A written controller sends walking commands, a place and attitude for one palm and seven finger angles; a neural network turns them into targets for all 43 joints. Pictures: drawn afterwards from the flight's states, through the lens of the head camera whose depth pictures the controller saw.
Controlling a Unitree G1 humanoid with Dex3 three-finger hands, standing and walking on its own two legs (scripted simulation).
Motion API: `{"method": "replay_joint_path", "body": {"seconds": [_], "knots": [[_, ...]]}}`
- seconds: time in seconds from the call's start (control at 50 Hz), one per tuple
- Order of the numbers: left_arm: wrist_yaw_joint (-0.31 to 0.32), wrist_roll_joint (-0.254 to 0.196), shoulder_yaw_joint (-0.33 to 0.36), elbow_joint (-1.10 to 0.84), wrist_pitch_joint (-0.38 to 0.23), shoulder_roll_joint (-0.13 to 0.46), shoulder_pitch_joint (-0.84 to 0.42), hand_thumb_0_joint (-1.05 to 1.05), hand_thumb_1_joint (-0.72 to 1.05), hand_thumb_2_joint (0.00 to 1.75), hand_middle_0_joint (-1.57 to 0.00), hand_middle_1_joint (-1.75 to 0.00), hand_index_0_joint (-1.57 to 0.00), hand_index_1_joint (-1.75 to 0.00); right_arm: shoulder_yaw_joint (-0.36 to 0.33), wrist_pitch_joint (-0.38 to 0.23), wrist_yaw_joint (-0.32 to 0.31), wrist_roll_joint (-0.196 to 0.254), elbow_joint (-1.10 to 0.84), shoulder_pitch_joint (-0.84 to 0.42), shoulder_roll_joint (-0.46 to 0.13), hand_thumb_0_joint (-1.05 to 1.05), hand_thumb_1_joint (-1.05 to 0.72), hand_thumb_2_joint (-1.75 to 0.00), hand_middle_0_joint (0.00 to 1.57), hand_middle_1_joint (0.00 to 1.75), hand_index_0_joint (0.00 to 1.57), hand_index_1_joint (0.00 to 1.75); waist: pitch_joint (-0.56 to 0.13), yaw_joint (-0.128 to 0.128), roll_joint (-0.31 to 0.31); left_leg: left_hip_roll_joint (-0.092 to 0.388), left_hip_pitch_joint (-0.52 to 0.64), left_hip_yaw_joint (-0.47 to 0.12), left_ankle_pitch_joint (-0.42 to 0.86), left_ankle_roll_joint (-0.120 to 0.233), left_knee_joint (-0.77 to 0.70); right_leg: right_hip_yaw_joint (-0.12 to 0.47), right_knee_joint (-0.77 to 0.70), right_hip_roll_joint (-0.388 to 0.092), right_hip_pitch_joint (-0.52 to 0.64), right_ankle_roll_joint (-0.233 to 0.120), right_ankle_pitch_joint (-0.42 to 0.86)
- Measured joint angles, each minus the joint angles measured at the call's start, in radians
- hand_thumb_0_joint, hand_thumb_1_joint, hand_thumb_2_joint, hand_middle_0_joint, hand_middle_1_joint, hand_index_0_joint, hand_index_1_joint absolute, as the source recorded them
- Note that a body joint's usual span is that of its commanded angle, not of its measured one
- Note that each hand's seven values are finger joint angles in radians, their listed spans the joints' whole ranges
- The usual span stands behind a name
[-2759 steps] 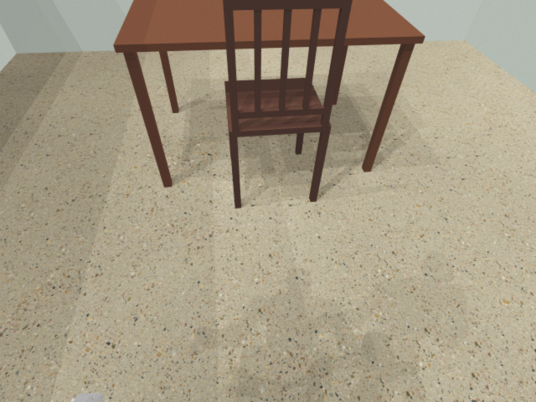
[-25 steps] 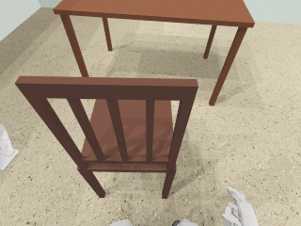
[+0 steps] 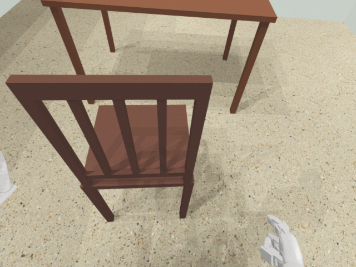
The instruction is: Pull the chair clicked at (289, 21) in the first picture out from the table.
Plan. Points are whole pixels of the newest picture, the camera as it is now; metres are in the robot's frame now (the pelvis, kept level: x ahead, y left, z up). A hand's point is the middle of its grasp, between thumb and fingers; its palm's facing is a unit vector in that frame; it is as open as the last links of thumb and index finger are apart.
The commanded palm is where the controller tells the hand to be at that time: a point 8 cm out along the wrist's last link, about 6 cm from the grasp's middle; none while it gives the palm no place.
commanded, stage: stop stepping back and stand still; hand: left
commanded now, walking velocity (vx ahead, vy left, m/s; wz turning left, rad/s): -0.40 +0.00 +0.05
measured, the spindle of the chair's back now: (128, 142) +0.43 +0.15 -0.04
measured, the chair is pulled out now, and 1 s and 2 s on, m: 0.65 0.65 0.65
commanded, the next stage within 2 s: let the arm hang, fingers relaxed in 0.78 s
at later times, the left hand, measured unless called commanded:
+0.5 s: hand out of the picture +0.11 +0.25 +0.16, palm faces +0.40 -0.79 -0.47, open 7.4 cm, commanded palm +0.05 +0.29 +0.18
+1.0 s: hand out of the picture +0.10 +0.24 +0.01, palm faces +0.21 -0.89 -0.41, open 7.4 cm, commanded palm none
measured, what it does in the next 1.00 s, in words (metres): walks backwards: left foot, then right foot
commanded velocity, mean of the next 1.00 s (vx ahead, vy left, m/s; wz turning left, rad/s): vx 0.08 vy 0.01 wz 0.00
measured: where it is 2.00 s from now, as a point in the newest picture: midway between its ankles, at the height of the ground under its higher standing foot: outside the picture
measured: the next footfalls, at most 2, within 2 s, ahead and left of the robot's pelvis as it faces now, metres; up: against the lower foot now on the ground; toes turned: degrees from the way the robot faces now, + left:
left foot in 0.02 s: +0.05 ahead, +0.13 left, +0.00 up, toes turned +1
right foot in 0.22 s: -0.05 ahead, -0.13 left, +0.00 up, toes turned -4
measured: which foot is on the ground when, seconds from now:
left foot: up 0.00-0.00, down 0.02-0.24, up 0.26-0.40, down 0.42-1.00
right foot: down 0.00-0.02, up 0.04-0.20, down 0.22-1.00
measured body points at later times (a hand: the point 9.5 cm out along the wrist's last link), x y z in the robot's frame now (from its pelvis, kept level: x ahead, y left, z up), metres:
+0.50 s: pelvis -0.10 -0.01 +0.00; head -0.11 +0.01 +0.45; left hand +0.08 +0.29 +0.19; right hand +0.02 -0.27 -0.08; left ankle -0.09 +0.09 -0.73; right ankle -0.06 -0.13 -0.73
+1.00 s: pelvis -0.11 -0.01 +0.00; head -0.12 -0.03 +0.45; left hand +0.09 +0.28 +0.04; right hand +0.04 -0.25 -0.11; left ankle -0.09 +0.09 -0.73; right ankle -0.08 -0.13 -0.73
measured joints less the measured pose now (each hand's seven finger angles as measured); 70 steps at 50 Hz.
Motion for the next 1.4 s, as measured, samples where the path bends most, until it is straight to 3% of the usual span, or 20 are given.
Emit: {"method": "replay_joint_path", "body": {"seconds": [0.06,0.12,0.16,0.22,0.26,0.34,0.38,0.42,0.44,0.52,0.58,0.72,0.88,0.94,1.02,1.08,1.14,1.16,1.24,1.4], "knots": [[0.0,-0.007,0.015,0.009,0.001,0.031,-0.022,0.01,0.89,0.9,-0.22,-0.31,-0.21,-0.3,-0.024,-0.016,0.001,0.001,0.006,0.002,0.011,0.01,-0.91,-0.9,0.2,0.3,0.2,0.3,0.027,0.006,-0.035,-0.01,0.012,0.008,0.055,0.007,-0.056,0.011,0.166,-0.011,-0.073,0.01,-0.128],[-0.003,-0.015,-0.002,0.009,0.022,0.003,-0.025,0.02,0.89,0.9,-0.21,-0.31,-0.21,-0.3,-0.019,-0.045,0.013,-0.01,0.016,0.014,0.027,0.01,-0.91,-0.9,0.2,0.3,0.2,0.3,0.04,0.022,-0.028,0.008,0.007,0.001,0.065,-0.007,-0.072,0.007,0.317,0.013,-0.094,0.014,-0.23],[-0.002,-0.015,-0.015,-0.019,0.034,-0.016,-0.015,0.02,0.89,0.9,-0.21,-0.31,-0.21,-0.3,-0.01,-0.058,0.027,-0.004,0.01,0.029,0.034,0.01,-0.91,-0.9,0.2,0.3,0.2,0.3,0.044,0.036,-0.013,0.028,0.005,-0.003,0.083,-0.016,-0.078,-0.019,0.275,0.014,-0.048,0.015,-0.226],[0.001,-0.014,-0.013,-0.053,0.032,-0.012,0.011,0.02,0.89,0.9,-0.21,-0.31,-0.21,-0.3,0.019,-0.067,0.037,0.006,-0.009,0.053,0.04,0.01,-0.91,-0.9,0.2,0.3,0.2,0.3,0.034,0.055,-0.003,0.049,-0.025,0.004,0.075,-0.029,-0.029,-0.039,0.064,-0.003,0.071,0.011,-0.127],[-0.002,-0.008,-0.024,-0.031,0.027,-0.02,-0.011,0.02,0.89,0.9,-0.21,-0.31,-0.21,-0.3,0.032,-0.061,0.035,0.008,0.004,0.047,0.034,0.01,-0.9,-0.9,0.2,0.3,0.2,0.3,0.044,0.056,0.027,0.062,-0.046,-0.013,-0.032,-0.022,0.045,-0.05,0.047,0.018,0.079,-0.007,-0.053],[-0.001,-0.007,-0.052,0.05,0.053,-0.043,-0.056,0.02,0.89,0.9,-0.22,-0.31,-0.21,-0.3,0.038,-0.027,0.027,0.008,0.044,0.076,0.024,0.01,-0.9,-0.9,0.2,0.3,0.2,0.3,-0.014,0.04,0.014,0.002,-0.051,0.005,-0.118,0.002,0.25,-0.041,0.028,0.0,0.075,-0.02,-0.044],[0.0,0.0,-0.056,0.082,0.063,-0.055,-0.064,0.02,0.89,0.9,-0.22,-0.31,-0.21,-0.3,0.039,-0.018,0.02,0.008,0.048,0.103,0.014,0.01,-0.9,-0.9,0.2,0.3,0.2,0.3,-0.053,0.024,0.005,-0.01,0.018,0.029,-0.135,0.02,0.174,-0.043,0.007,-0.009,0.072,-0.016,-0.03],[0.002,0.007,-0.058,0.087,0.065,-0.062,-0.063,0.02,0.89,0.9,-0.21,-0.31,-0.21,-0.3,0.033,-0.03,0.011,0.007,0.036,0.128,-0.008,0.01,-0.9,-0.9,0.2,0.3,0.2,0.3,-0.076,0.007,0.021,-0.002,0.115,0.024,-0.132,0.039,-0.024,-0.059,0.007,0.0,0.057,-0.009,-0.022],[0.003,0.009,-0.056,0.088,0.062,-0.06,-0.068,0.02,0.89,0.9,-0.21,-0.31,-0.21,-0.3,0.024,-0.038,0.007,0.006,0.037,0.13,-0.008,0.01,-0.9,-0.9,0.2,0.3,0.2,0.3,-0.067,0.002,0.01,-0.009,0.126,0.025,-0.059,0.042,-0.066,-0.056,0.022,-0.006,0.05,-0.006,-0.028],[-0.007,0.025,-0.053,0.093,0.061,-0.053,-0.043,0.02,0.89,0.9,-0.21,-0.31,-0.21,-0.3,0.008,-0.058,0.008,0.009,0.026,0.157,-0.006,0.01,-0.91,-0.9,0.2,0.3,0.2,0.3,-0.06,-0.002,-0.006,-0.025,0.144,0.035,0.001,0.035,-0.094,-0.039,0.097,-0.011,0.061,0.002,-0.137],[-0.014,0.025,-0.042,0.084,0.048,-0.028,-0.03,0.02,0.89,0.9,-0.21,-0.31,-0.21,-0.3,0.012,-0.075,0.011,0.013,0.023,0.173,-0.001,0.01,-0.91,-0.9,0.2,0.3,0.2,0.3,-0.065,0.002,-0.001,-0.028,0.13,0.026,0.0,0.03,-0.083,-0.038,-0.006,-0.006,0.133,-0.004,-0.066],[-0.013,0.01,-0.049,0.12,0.03,-0.062,-0.056,0.02,0.89,0.9,-0.21,-0.31,-0.21,-0.3,0.021,-0.064,0.016,0.013,0.049,0.132,0.001,0.01,-0.9,-0.9,0.2,0.3,0.2,0.3,-0.045,0.028,0.048,0.006,0.119,0.022,0.006,0.023,-0.079,-0.042,-0.06,0.029,0.144,-0.019,-0.021],[-0.011,0.008,-0.078,0.129,0.05,-0.083,-0.059,0.02,0.89,0.9,-0.21,-0.3,-0.21,-0.3,0.027,-0.058,0.013,0.009,0.032,0.094,0.004,0.01,-0.9,-0.9,0.2,0.3,0.2,0.3,-0.029,0.026,0.037,0.0,0.144,0.03,0.03,0.019,-0.13,-0.034,-0.093,0.025,0.159,-0.016,-0.005],[-0.072,0.05,-0.184,0.354,0.107,-0.09,-0.19,0.01,0.89,0.9,-0.21,-0.3,-0.21,-0.3,0.006,-0.038,0.061,0.009,0.082,0.069,-0.029,0.01,-0.9,-0.9,0.2,0.3,0.2,0.3,-0.057,0.035,0.061,-0.019,0.087,0.012,0.024,0.025,-0.088,-0.051,-0.035,0.004,0.105,-0.012,-0.028],[-0.114,0.065,-0.334,0.849,0.268,-0.194,-0.355,0.01,0.9,0.9,-0.2,-0.3,-0.2,-0.3,0.015,0.049,0.084,-0.01,0.166,0.04,-0.043,0.0,-0.91,-0.9,0.2,0.3,0.2,0.3,-0.069,0.035,0.074,-0.039,0.067,0.001,0.009,0.033,-0.047,-0.061,0.03,-0.018,0.08,-0.009,-0.063],[-0.128,0.066,-0.417,1.144,0.33,-0.263,-0.378,0.01,0.91,0.9,-0.2,-0.3,-0.19,-0.3,0.033,0.077,0.09,-0.018,0.212,0.045,-0.015,0.0,-0.91,-0.9,0.2,0.3,0.2,0.3,-0.044,0.026,0.043,-0.04,0.087,0.006,0.008,0.032,-0.05,-0.055,0.04,-0.019,0.091,-0.009,-0.068],[-0.138,0.055,-0.479,1.35,0.338,-0.327,-0.347,0.01,0.92,0.9,-0.2,-0.3,-0.19,-0.3,0.047,0.086,0.088,-0.017,0.264,0.069,0.014,0.0,-0.91,-0.9,0.2,0.3,0.2,0.3,-0.012,0.024,0.013,-0.03,0.108,0.011,0.018,0.028,-0.072,-0.051,0.008,-0.007,0.114,-0.012,-0.05],[-0.117,0.038,-0.451,1.381,0.322,-0.334,-0.342,-0.01,0.97,0.9,-0.2,-0.3,-0.2,-0.3,0.048,0.086,0.085,-0.015,0.282,0.085,0.025,0.0,-0.91,-0.9,0.2,0.3,0.2,0.3,-0.002,0.029,0.005,-0.026,0.108,0.005,0.024,0.025,-0.079,-0.057,-0.007,-0.003,0.12,-0.015,-0.041],[-0.12,0.049,-0.449,1.482,0.301,-0.288,-0.316,-0.05,1.04,0.9,-0.21,-0.3,-0.21,-0.3,0.026,0.099,0.068,-0.015,0.352,0.141,0.026,0.0,-0.94,-0.9,0.2,0.3,0.2,0.3,0.018,0.051,0.004,-0.016,0.112,-0.006,0.044,0.019,-0.104,-0.069,-0.059,0.008,0.139,-0.022,-0.01],[-0.125,0.047,-0.472,1.642,0.304,-0.262,-0.229,-0.01,0.96,0.9,-0.2,-0.3,-0.2,-0.3,0.021,0.106,0.061,-0.01,0.438,0.232,0.025,0.0,-0.93,-0.9,0.2,0.3,0.19,0.3,0.024,0.05,0.04,-0.017,0.122,0.0,0.051,0.021,-0.126,-0.063,-0.074,0.008,0.143,-0.023,-0.004]]}}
